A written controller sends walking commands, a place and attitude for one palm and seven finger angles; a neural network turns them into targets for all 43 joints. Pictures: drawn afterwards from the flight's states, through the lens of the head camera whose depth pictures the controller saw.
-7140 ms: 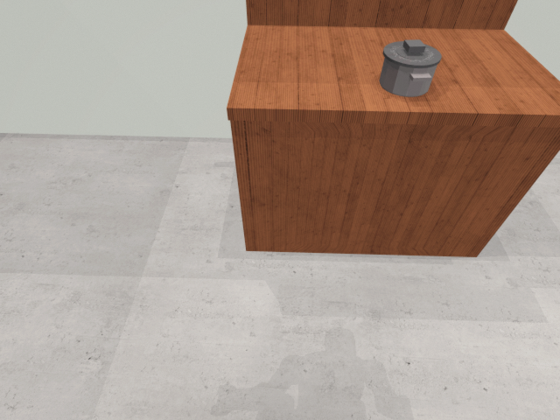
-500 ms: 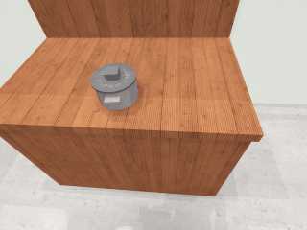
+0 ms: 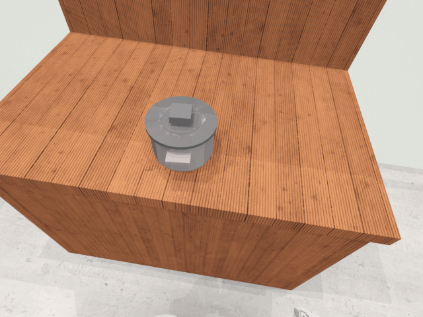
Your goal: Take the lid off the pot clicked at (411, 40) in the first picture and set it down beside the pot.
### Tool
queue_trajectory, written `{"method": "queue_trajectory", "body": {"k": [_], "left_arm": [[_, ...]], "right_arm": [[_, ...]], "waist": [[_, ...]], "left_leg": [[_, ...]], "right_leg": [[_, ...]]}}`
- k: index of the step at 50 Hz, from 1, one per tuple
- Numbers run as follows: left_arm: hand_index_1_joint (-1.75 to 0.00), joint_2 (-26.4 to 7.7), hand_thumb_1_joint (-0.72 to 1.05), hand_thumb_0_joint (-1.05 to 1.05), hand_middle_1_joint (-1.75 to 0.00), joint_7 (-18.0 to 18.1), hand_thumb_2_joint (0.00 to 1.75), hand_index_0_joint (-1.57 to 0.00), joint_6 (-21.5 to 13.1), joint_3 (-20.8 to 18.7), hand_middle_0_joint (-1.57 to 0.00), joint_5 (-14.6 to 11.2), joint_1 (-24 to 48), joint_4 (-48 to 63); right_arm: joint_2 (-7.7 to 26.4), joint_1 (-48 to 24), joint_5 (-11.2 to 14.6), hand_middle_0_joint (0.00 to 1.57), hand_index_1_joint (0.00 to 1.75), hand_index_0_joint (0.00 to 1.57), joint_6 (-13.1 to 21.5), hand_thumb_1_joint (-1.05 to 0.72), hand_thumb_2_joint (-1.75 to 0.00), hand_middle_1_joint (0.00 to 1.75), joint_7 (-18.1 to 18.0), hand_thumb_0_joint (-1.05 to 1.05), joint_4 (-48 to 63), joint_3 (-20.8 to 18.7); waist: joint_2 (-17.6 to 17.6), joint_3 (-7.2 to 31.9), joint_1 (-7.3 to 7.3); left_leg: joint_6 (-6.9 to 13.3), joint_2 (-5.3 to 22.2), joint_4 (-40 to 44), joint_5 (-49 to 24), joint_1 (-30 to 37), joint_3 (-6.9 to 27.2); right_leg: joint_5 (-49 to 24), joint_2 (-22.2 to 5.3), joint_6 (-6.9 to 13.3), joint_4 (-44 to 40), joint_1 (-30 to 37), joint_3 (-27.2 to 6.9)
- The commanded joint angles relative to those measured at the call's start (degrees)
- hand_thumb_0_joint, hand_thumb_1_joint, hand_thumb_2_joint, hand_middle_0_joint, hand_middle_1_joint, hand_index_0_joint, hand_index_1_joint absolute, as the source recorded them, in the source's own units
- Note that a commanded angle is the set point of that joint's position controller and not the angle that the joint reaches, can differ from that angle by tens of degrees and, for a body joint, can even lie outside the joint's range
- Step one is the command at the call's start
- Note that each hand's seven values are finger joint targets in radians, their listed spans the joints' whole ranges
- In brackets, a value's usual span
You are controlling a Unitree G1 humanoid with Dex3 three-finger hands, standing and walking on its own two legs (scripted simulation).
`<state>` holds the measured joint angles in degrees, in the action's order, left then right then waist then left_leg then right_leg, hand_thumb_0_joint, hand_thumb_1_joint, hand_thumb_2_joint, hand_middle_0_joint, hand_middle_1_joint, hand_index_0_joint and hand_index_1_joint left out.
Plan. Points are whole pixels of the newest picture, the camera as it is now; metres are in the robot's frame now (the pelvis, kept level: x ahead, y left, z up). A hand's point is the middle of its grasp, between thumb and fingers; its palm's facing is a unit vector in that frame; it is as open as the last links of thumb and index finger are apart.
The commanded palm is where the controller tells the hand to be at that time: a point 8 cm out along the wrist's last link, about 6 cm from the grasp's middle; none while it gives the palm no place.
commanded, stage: come to a stop and stand still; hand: left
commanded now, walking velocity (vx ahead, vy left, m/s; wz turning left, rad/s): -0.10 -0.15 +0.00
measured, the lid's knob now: (181, 113) +0.49 +0.13 +0.08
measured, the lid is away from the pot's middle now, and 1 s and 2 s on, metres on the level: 0.00 0.00 0.00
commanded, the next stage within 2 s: look again from close up in 0.56 s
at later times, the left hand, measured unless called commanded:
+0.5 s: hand out of the picture -0.02 +0.13 -0.16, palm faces +0.02 -0.97 -0.24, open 7.3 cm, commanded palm none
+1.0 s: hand out of the picture -0.02 +0.22 -0.19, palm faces +0.02 -0.98 -0.22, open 7.4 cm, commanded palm none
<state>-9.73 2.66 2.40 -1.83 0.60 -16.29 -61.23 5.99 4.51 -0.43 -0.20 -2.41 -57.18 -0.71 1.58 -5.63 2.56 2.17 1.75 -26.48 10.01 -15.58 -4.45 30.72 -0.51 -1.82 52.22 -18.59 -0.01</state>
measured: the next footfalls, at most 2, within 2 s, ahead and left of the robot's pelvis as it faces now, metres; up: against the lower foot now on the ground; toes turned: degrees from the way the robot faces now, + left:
right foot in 0.24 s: +0.00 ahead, -0.16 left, +0.00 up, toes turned -3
left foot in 0.64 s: -0.04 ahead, +0.09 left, +0.00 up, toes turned +1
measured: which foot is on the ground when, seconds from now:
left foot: down 0.00-0.26, up 0.28-0.62, down 0.64-1.00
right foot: up 0.00-0.22, down 0.24-1.00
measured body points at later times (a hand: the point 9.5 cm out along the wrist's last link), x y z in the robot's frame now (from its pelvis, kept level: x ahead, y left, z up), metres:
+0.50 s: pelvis -0.04 -0.05 +0.01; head -0.03 -0.07 +0.46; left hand -0.02 +0.18 -0.14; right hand -0.08 -0.29 -0.16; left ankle -0.08 +0.09 -0.69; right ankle -0.04 -0.16 -0.74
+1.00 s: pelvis -0.03 +0.04 -0.01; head -0.02 +0.04 +0.44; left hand -0.02 +0.27 -0.17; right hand +0.01 -0.20 -0.16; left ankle -0.08 +0.09 -0.74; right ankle -0.04 -0.16 -0.74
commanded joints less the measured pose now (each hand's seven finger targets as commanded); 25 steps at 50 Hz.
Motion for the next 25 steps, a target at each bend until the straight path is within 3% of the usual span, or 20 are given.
{"method": "queue_trajectory", "body": {"k": [1,3,7,8,10,11,12,13,14,15,17,19,21,23,25], "left_arm": [[-0.3,-5.57,0.9,0.0,-0.3,-0.17,0.9,-0.2,0.43,-2.63,-0.2,0.12,-5.38,2.98],[-0.3,-5.04,0.9,0.0,-0.3,-0.55,0.9,-0.2,0.68,-2.71,-0.2,0.16,-4.7,4.01],[-0.3,-4.0,0.9,0.0,-0.3,-1.06,0.9,-0.2,0.4,-1.95,-0.2,0.35,-3.39,4.55],[-0.3,-3.72,0.9,0.0,-0.3,-1.07,0.9,-0.2,-0.17,-1.7,-0.2,0.29,-4.49,3.75],[-0.3,-4.14,0.9,0.0,-0.3,-0.84,0.9,-0.2,-1.0,-1.29,-0.2,0.53,-9.06,1.3],[-0.3,-6.11,0.9,0.0,-0.3,-0.56,0.9,-0.2,-1.53,-1.03,-0.2,1.09,-8.46,1.14],[-0.3,-9.34,0.9,0.0,-0.3,-0.44,0.9,-0.2,-1.9,-1.0,-0.2,1.22,-6.23,2.16],[-0.3,-12.79,0.9,0.0,-0.3,-0.43,0.9,-0.2,-1.59,-1.29,-0.2,0.98,-2.01,4.35],[-0.3,-13.7,0.9,0.0,-0.3,-0.24,0.9,-0.2,-1.92,-1.93,-0.2,0.95,0.55,5.36],[-0.3,-13.53,0.9,0.0,-0.3,-0.08,0.9,-0.2,-2.24,-2.27,-0.2,0.73,2.69,5.64],[-0.3,-10.77,0.9,0.0,-0.3,-0.36,0.9,-0.2,-2.64,-1.96,-0.2,0.49,4.64,5.6],[-0.3,-10.34,0.9,0.0,-0.3,-0.58,0.9,-0.2,-3.22,-2.16,-0.2,0.45,2.34,5.64],[-0.3,-10.05,0.9,0.0,-0.3,-0.43,0.9,-0.2,-3.53,-2.53,-0.2,0.57,-1.48,4.67],[-0.3,-10.54,0.9,0.0,-0.3,-0.4,0.9,-0.2,-3.51,-2.88,-0.2,0.64,-4.09,3.9],[-0.3,-10.11,0.9,0.0,-0.3,-0.12,0.9,-0.2,-3.48,-3.18,-0.2,0.87,-5.44,3.39]], "right_arm": [[12.6,6.39,-0.28,0.2,0.3,0.2,-0.83,-0.9,-0.9,0.3,-1.01,0.0,1.11,-3.8],[11.79,5.41,-0.48,0.2,0.3,0.2,-0.61,-0.9,-0.9,0.3,-0.65,0.0,1.88,-4.12],[12.96,4.91,-1.15,0.2,0.3,0.2,-1.21,-0.9,-0.9,0.3,0.18,0.0,1.56,-4.58],[12.61,4.6,-1.13,0.2,0.3,0.2,-1.1,-0.9,-0.9,0.3,0.45,0.0,1.09,-4.42],[11.43,5.28,-0.74,0.2,0.3,0.2,-1.6,-0.9,-0.9,0.3,0.99,0.0,0.46,-4.17],[8.33,6.57,-0.1,0.2,0.3,0.2,-2.0,-0.9,-0.9,0.3,1.23,0.0,0.13,-3.59],[5.36,6.7,0.18,0.2,0.3,0.2,-2.4,-0.9,-0.9,0.3,1.46,0.0,1.11,-2.72],[6.17,6.71,-0.31,0.2,0.3,0.2,-2.94,-0.9,-0.9,0.3,1.76,0.0,1.87,-3.09],[8.23,5.63,-0.8,0.2,0.3,0.2,-3.18,-0.9,-0.9,0.3,2.12,0.0,1.88,-3.64],[8.72,7.03,-1.01,0.2,0.3,0.2,-3.3,-0.9,-0.9,0.3,2.26,0.0,0.93,-3.71],[8.84,12.51,-1.25,0.2,0.3,0.2,-2.63,-0.9,-0.9,0.3,2.62,0.0,-2.01,-4.04],[8.31,14.79,-0.97,0.2,0.3,0.2,-1.8,-0.9,-0.9,0.3,2.83,0.0,-2.37,-3.77],[8.34,13.6,-0.85,0.2,0.3,0.2,-1.36,-0.9,-0.9,0.3,2.61,0.0,-1.67,-3.62],[8.2,12.53,-0.69,0.2,0.3,0.2,-1.04,-0.9,-0.9,0.3,2.4,0.0,-0.96,-3.5],[7.71,11.71,-0.6,0.2,0.3,0.2,-0.68,-0.9,-0.9,0.3,2.01,0.0,-0.16,-2.95]], "waist": [[-8.73,10.46,-2.23],[-8.73,10.23,-1.97],[-13.99,8.29,-2.94],[-13.19,7.37,-2.14],[-7.9,6.28,-0.28],[-0.34,4.3,-0.98],[10.8,1.0,-1.64],[12.51,-2.15,-1.86],[12.44,-3.1,-1.46],[14.31,-4.65,-2.29],[8.43,-4.18,-4.36],[6.0,-1.43,-3.64],[5.21,1.09,-1.5],[7.06,3.1,0.24],[7.72,4.56,1.04]], "left_leg": [[7.72,16.34,5.34,-36.64,10.04,8.87],[7.16,15.88,7.14,-24.4,6.73,9.27],[5.88,14.98,10.43,0.93,2.41,12.05],[4.89,14.21,10.52,7.04,-0.7,12.48],[0.93,8.48,7.47,19.78,-7.25,8.77],[-1.61,3.79,2.16,21.83,-9.58,5.31],[-3.79,-0.57,-5.77,20.19,-9.93,1.85],[-4.05,-0.82,-13.28,19.69,-8.05,2.08],[-3.6,-0.11,-19.95,18.35,-6.95,4.34],[-3.18,0.02,-23.63,15.5,-8.93,5.78],[-3.32,0.1,-27.75,9.74,-8.5,4.39],[-3.74,-0.59,-26.52,8.34,-9.51,3.15],[-4.19,-0.42,-24.11,9.5,-10.68,3.17],[-4.46,-0.32,-20.85,11.69,-11.91,3.02],[-4.41,-0.09,-15.73,14.28,-11.23,3.34]], "right_leg": [[-3.22,-0.76,-1.25,11.27,-6.2,-2.46],[-3.98,-1.2,-1.04,8.39,-5.05,-2.62],[-3.39,-2.06,0.23,-8.73,0.88,0.81],[-5.17,-1.88,0.75,-14.29,4.76,1.01],[-14.36,-0.79,1.09,-27.83,14.05,3.2],[-8.56,-4.72,2.23,-34.28,12.75,-1.74],[6.24,-13.28,5.61,-42.85,4.62,-15.06],[16.12,-19.24,9.04,-49.1,-4.11,-20.76],[18.67,-20.32,10.39,-51.41,-10.0,-23.71],[15.3,-18.82,9.79,-51.16,-10.18,-23.04],[2.73,-14.81,8.23,-46.59,-6.53,-13.9],[-6.04,-13.47,7.88,-43.13,-0.29,-9.88],[-9.34,-14.78,9.18,-41.31,5.81,-10.82],[-12.74,-15.89,10.38,-39.82,11.12,-11.47],[-20.77,-17.26,11.83,-37.44,13.99,-13.44]]}}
